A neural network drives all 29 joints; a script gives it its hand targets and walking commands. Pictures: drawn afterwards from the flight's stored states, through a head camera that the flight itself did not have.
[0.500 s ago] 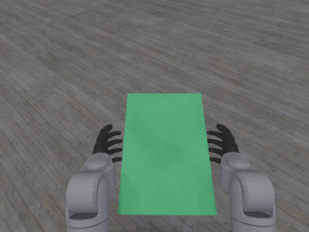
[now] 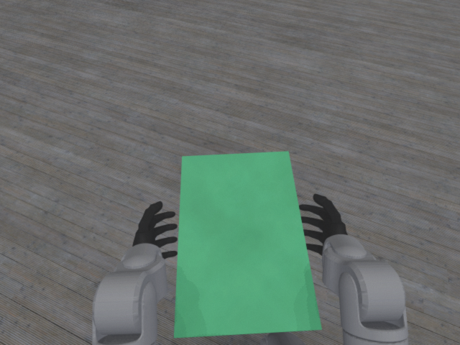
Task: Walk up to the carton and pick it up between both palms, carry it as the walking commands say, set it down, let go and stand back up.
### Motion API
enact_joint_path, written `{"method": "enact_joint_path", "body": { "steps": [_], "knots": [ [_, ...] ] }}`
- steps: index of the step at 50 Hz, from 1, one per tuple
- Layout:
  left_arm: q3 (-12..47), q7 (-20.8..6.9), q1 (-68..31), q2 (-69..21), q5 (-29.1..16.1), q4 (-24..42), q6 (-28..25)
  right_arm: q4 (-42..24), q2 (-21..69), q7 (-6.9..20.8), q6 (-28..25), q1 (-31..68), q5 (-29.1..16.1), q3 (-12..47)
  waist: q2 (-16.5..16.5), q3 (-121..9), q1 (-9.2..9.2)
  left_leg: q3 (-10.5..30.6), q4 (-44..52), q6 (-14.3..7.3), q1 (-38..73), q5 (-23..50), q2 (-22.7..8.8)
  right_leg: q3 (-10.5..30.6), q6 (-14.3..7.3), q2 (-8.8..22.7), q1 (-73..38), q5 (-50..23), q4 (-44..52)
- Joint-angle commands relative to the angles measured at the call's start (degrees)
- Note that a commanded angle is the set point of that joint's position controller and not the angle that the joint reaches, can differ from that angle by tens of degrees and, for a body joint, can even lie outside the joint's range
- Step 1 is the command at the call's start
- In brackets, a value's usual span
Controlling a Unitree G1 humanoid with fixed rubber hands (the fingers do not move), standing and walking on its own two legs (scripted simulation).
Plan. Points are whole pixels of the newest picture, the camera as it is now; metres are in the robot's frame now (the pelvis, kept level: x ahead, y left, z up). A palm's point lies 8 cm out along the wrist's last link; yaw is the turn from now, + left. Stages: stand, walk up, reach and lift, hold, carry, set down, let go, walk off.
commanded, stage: carry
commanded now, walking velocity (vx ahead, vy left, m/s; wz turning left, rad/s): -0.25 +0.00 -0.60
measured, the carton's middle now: (239, 244) +0.31 +0.02 +0.00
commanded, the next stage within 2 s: none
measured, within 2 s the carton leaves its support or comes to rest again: neither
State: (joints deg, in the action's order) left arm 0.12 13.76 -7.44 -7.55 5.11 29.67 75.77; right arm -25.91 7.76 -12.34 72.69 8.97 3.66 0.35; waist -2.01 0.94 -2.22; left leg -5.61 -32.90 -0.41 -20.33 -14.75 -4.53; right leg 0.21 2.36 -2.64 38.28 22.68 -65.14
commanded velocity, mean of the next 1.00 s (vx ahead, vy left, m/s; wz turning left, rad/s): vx -0.25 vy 0.00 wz -0.60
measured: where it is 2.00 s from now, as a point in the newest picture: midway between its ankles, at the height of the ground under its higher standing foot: outside the picture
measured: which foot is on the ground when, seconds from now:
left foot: down 0.00-0.20, up 0.22-0.54, down 0.56-0.90, up 0.92-1.00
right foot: up 0.00-0.18, down 0.20-0.58, up 0.60-0.88, down 0.90-1.00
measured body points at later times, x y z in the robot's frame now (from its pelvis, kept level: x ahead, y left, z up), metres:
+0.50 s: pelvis -0.18 -0.02 -0.01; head -0.15 -0.03 +0.44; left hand +0.14 +0.01 +0.08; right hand +0.03 -0.25 +0.08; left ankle -0.14 +0.11 -0.70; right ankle -0.10 -0.15 -0.73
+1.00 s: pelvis -0.35 +0.03 -0.01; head -0.34 +0.01 +0.44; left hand -0.04 -0.04 +0.07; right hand -0.22 -0.26 +0.06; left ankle -0.23 +0.11 -0.69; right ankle -0.40 -0.09 -0.73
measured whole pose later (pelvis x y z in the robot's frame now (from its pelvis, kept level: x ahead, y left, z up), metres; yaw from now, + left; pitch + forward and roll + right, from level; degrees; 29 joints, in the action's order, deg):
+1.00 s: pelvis -0.35 +0.03 -0.01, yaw -38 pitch +3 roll +0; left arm -1.3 11.9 -13.0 -8.4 5.0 21.8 73.7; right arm -24.0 7.8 -14.2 72.8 9.9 4.8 -2.0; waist 1.5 -0.4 0.0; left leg -6.8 -56.4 5.0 -34.4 -29.6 -8.9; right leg 0.2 -0.2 -0.4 24.6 16.1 -38.1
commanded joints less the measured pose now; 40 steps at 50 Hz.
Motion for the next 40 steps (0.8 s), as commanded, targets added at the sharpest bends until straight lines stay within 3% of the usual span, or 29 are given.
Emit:
{"method": "enact_joint_path", "body": {
  "steps": [1, 3, 6, 8, 9, 10, 11, 12, 13, 15, 17, 19, 23, 26, 27, 28, 29, 30, 31, 32, 33, 34, 35, 36, 38, 40],
  "knots": [
    [36.16, -15.06, -27.51, -60.8, -24.54, 8.76, -3.61, -8.92, 57.13, 13.07, -2.57, 19.7, -18.44, 26.57, 12.1, -18.85, 1.7, 1.71, 8.05, -5.17, 11.11, 24.82, -12.51, -1.33, 0.44, 2.99, -3.04, -0.05, -2.15],
    [35.71, -14.6, -26.12, -60.0, -24.68, 8.04, -3.2, -8.7, 55.31, 12.54, -2.16, 17.73, -17.58, 25.71, 13.86, -20.44, 2.32, 2.08, 6.35, -5.63, 13.97, 28.59, -13.83, -3.93, 0.72, 2.09, -6.37, 3.39, 6.57],
    [34.07, -14.3, -24.23, -57.46, -23.97, 5.49, -2.26, -6.3, 53.36, 11.56, -1.19, 14.64, -16.03, 25.03, 16.21, -20.58, 3.12, 5.26, 6.7, -6.33, 14.47, 24.66, -16.87, -6.39, 0.48, 1.04, -10.67, 5.23, 17.58],
    [32.42, -14.42, -22.54, -56.9, -23.31, 3.12, -1.79, -5.46, 53.1, 11.11, -0.75, 14.41, -15.67, 25.5, 15.52, -20.73, 2.32, 4.22, 3.52, -4.52, 13.09, 23.39, -17.16, -6.58, -0.15, 1.03, -14.98, 0.1, 28.87],
    [31.63, -14.58, -21.89, -57.04, -22.95, 2.15, -1.66, -5.0, 52.94, 11.04, -0.59, 14.4, -15.74, 25.66, 12.59, -19.9, 1.58, 2.32, 0.3, -2.21, 10.04, 21.06, -16.19, -4.61, -0.22, 2.41, -18.2, -7.39, 37.9],
    [30.6, -14.82, -21.02, -56.85, -22.59, 1.14, -1.59, -4.45, 53.07, 10.98, -0.51, 14.67, -16.03, 25.89, 6.01, -18.82, 1.13, -0.13, -6.1, 0.54, 3.42, 13.8, -14.03, 2.23, -0.74, 7.15, -22.87, -11.33, 44.3],
    [29.46, -15.06, -20.33, -55.85, -22.15, 0.13, -1.56, -3.83, 53.56, 10.88, -0.39, 14.44, -15.85, 26.22, -8.28, -18.38, 1.98, -2.96, -14.58, 4.57, -9.56, -11.82, -9.15, 18.96, -3.22, 20.51, -29.25, -32.38, 45.75],
    [28.66, -15.15, -21.49, -56.17, -21.43, -0.47, -2.26, -6.37, 55.02, 11.06, -0.25, 18.43, -17.3, 29.37, -22.31, -16.99, 2.55, -2.84, -24.61, 7.39, -18.74, -25.91, -2.45, 28.2, -9.59, 27.46, -28.2, -58.75, 40.84],
    [28.41, -15.37, -23.08, -56.97, -22.09, 1.84, -2.66, -6.18, 58.05, 11.48, -0.46, 21.03, -19.35, 30.62, -13.42, -18.69, 2.62, 2.71, -32.08, 7.08, -17.97, -22.86, -3.48, 21.17, -8.6, 22.33, -29.35, -61.86, 36.37],
    [27.2, -15.62, -22.82, -58.8, -20.53, 2.76, -3.95, -8.41, 62.0, 12.58, -1.22, 24.96, -22.57, 34.22, -8.32, -21.01, 1.94, 4.0, -35.71, 6.08, -18.39, -14.17, -2.35, 14.6, -6.1, 17.42, -30.01, -44.86, 37.24],
    [25.81, -15.41, -22.14, -59.78, -19.22, 3.86, -5.12, -11.1, 63.57, 13.39, -1.84, 28.08, -24.82, 36.75, -7.79, -22.11, 1.54, 3.88, -35.76, 6.34, -17.45, -8.06, -1.76, 12.87, -6.01, 14.37, -30.96, -32.24, 38.35],
    [25.11, -15.14, -21.6, -58.86, -18.49, 3.91, -5.7, -10.92, 63.64, 13.52, -1.95, 28.48, -25.5, 37.32, -7.91, -22.25, 1.07, 3.55, -32.2, 6.03, -14.95, -7.69, -0.44, 14.38, -5.92, 13.82, -29.81, -22.45, 41.51],
    [26.03, -14.75, -21.01, -56.92, -18.0, 4.06, -5.65, -8.83, 62.41, 13.34, -1.62, 25.0, -24.21, 36.7, -9.13, -22.22, 0.82, 3.47, -18.93, 4.48, -8.54, -10.67, 2.68, 19.93, -5.92, 13.87, -28.21, -12.14, 47.89],
    [27.53, -14.67, -21.87, -56.49, -18.47, 4.77, -5.42, -7.56, 61.49, 13.2, -1.63, 21.84, -22.61, 35.1, -11.64, -23.53, 1.23, 0.15, -3.35, 2.37, 2.91, -11.03, 5.77, 18.97, -2.16, 11.82, -26.15, -15.73, 52.26],
    [28.31, -14.65, -22.25, -56.55, -18.82, 5.11, -5.3, -7.07, 61.11, 13.17, -1.64, 20.72, -21.98, 34.2, -11.6, -24.35, 1.24, -2.01, 3.34, 1.84, 8.78, -9.57, 5.85, 17.08, 0.08, 10.32, -25.29, -17.84, 52.87],
    [29.1, -14.61, -22.93, -56.6, -19.22, 5.24, -5.05, -6.43, 60.74, 13.15, -1.61, 19.54, -21.33, 33.25, -9.2, -24.99, 1.84, -3.73, 13.24, 1.18, 16.58, -5.59, 4.94, 13.76, 2.79, 7.72, -22.93, -17.76, 51.11],
    [29.74, -14.6, -23.76, -56.57, -19.57, 4.96, -4.69, -5.66, 60.1, 13.13, -1.52, 19.11, -20.88, 32.36, 0.0, -24.18, 2.12, 2.99, 19.49, -1.02, 23.25, -6.37, -1.77, 10.71, 4.26, 4.14, -15.83, -10.71, 43.52],
    [32.94, -15.4, -26.15, -56.96, -21.45, 6.83, -4.25, -4.35, 60.77, 13.08, -2.24, 17.5, -19.75, 30.6, 21.76, -21.12, 3.1, 22.22, 20.8, -10.12, 13.22, -6.89, -19.4, 1.52, 3.57, -2.1, -8.55, 2.86, 22.27],
    [33.55, -15.08, -27.84, -58.48, -21.67, 7.52, -4.3, -6.47, 60.88, 13.65, -2.19, 18.16, -20.29, 30.67, 19.53, -16.37, 2.48, 18.91, 21.32, -13.1, 8.86, 3.97, -25.39, -2.17, 2.93, -1.18, -1.63, 7.36, 3.3],
    [33.91, -15.35, -29.2, -58.31, -22.08, 7.62, -4.11, -6.19, 60.05, 13.58, -1.95, 17.93, -19.45, 29.7, 12.85, -15.11, 2.17, 13.04, 18.04, -11.51, 6.19, 9.96, -22.14, 0.55, 1.61, 2.16, -2.19, 4.58, -4.91],
    [34.21, -15.52, -29.68, -59.65, -22.58, 7.42, -4.03, -8.08, 59.46, 13.59, -1.98, 20.21, -19.48, 29.5, 8.52, -14.78, 1.81, 7.81, 15.94, -9.52, 4.99, 12.36, -18.5, 1.49, 1.09, 2.14, -2.77, 1.27, -9.43],
    [34.08, -15.5, -29.71, -59.89, -22.8, 6.2, -3.82, -8.19, 57.99, 13.46, -1.98, 21.48, -19.29, 28.81, 8.53, -15.5, 1.51, 3.8, 13.37, -7.48, 7.32, 15.73, -15.84, 1.14, 1.08, 2.15, -1.47, -1.37, -10.24],
    [34.11, -15.49, -29.53, -59.99, -23.21, 6.1, -3.79, -8.52, 57.46, 13.22, -2.06, 21.19, -19.09, 28.19, 9.33, -17.3, 1.25, -0.16, 9.68, -5.58, 10.52, 23.79, -13.22, -0.01, 0.91, 2.45, -1.65, -1.73, -6.3],
    [33.99, -15.29, -29.08, -59.93, -23.56, 6.0, -3.54, -8.57, 56.65, 13.01, -1.96, 20.67, -18.82, 27.51, 11.19, -19.0, 1.31, -1.6, 6.91, -4.92, 13.72, 30.9, -12.41, -1.57, 1.12, 2.16, -2.52, -0.22, -0.42],
    [33.65, -14.9, -27.74, -59.64, -23.72, 5.17, -3.1, -7.99, 55.17, 12.6, -1.75, 18.45, -18.11, 26.14, 14.27, -21.32, 2.11, -1.35, 4.68, -5.22, 16.57, 34.98, -13.39, -4.04, 1.41, 1.25, -6.5, 2.7, 8.76],
    [32.5, -14.73, -26.2, -58.18, -22.98, 3.19, -2.65, -5.89, 53.86, 12.05, -1.37, 16.18, -16.99, 25.36, 15.95, -21.24, 2.85, 1.76, 4.91, -6.05, 17.06, 31.17, -15.91, -5.7, 1.41, 0.79, -8.71, 4.77, 15.64]
  ]
}}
